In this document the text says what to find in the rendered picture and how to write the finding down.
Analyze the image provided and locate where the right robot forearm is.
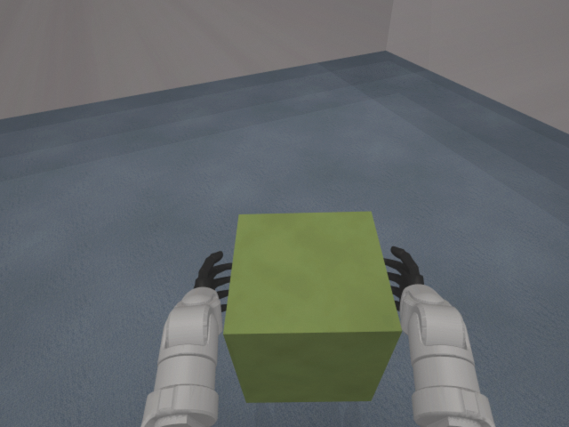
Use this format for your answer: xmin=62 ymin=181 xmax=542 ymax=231
xmin=400 ymin=284 xmax=496 ymax=427

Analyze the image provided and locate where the carton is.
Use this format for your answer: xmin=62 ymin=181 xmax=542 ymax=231
xmin=223 ymin=212 xmax=402 ymax=403

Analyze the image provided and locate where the left robot forearm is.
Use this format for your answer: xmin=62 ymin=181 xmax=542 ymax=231
xmin=141 ymin=287 xmax=223 ymax=427

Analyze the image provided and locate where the robot right hand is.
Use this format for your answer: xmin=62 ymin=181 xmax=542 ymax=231
xmin=383 ymin=246 xmax=424 ymax=311

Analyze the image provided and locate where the robot left hand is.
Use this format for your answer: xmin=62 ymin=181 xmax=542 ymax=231
xmin=194 ymin=251 xmax=232 ymax=312

